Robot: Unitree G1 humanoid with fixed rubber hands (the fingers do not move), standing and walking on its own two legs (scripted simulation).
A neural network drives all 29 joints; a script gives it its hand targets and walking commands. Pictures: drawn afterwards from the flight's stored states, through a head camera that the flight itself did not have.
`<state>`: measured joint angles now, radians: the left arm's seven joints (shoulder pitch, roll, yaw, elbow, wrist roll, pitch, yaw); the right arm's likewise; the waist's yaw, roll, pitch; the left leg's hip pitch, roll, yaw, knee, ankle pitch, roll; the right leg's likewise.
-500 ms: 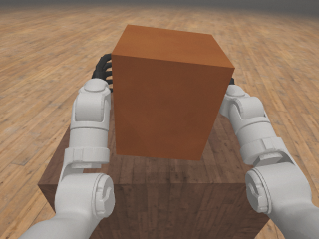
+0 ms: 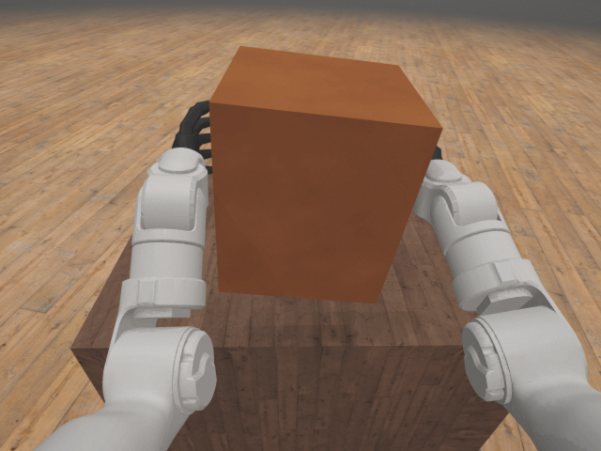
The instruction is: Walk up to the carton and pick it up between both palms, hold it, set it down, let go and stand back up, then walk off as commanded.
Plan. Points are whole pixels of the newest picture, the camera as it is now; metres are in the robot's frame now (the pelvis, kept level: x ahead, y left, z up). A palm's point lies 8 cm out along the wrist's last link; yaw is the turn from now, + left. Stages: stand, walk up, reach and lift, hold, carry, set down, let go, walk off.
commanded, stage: hold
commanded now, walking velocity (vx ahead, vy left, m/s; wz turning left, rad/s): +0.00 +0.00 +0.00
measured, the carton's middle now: (309, 177) +0.39 +0.01 +0.24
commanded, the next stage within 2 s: none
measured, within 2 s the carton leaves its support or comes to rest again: neither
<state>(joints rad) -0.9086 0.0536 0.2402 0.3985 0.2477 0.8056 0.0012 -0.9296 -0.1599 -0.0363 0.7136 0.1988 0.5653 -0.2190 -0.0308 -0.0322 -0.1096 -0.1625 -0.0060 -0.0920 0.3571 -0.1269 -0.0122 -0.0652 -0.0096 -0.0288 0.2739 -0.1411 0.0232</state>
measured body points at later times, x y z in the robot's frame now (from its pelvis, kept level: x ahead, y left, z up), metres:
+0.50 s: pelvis +0.00 +0.00 +0.00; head -0.07 +0.02 +0.44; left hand +0.39 +0.16 +0.27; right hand +0.40 -0.15 +0.25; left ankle +0.05 +0.12 -0.75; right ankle +0.01 -0.13 -0.75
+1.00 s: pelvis +0.00 +0.00 +0.00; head -0.07 +0.02 +0.44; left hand +0.39 +0.16 +0.27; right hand +0.40 -0.15 +0.25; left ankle +0.05 +0.12 -0.75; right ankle +0.01 -0.13 -0.75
